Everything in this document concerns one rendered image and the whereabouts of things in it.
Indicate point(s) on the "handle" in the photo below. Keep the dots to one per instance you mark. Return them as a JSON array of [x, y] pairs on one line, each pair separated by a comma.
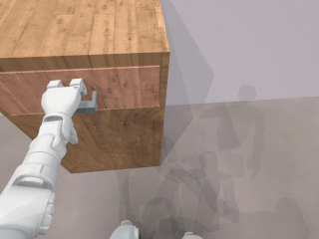
[[87, 107]]

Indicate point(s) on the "robot left thigh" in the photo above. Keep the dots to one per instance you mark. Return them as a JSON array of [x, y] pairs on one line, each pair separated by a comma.
[[126, 232]]

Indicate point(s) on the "left robot upper arm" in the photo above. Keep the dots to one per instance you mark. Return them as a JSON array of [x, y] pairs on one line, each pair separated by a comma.
[[26, 212]]

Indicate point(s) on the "robot left shin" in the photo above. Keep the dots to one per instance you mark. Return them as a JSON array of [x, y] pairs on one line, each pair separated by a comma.
[[126, 222]]

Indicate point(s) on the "cabinet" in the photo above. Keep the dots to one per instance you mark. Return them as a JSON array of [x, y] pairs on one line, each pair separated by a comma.
[[43, 35]]

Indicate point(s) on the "left robot forearm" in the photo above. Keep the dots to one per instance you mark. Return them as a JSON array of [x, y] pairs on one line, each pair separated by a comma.
[[40, 165]]

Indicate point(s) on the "drawer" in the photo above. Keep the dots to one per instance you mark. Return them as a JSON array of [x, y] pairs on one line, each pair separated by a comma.
[[117, 87]]

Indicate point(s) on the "left robot hand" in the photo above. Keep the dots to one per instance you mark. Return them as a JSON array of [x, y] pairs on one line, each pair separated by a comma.
[[64, 100]]

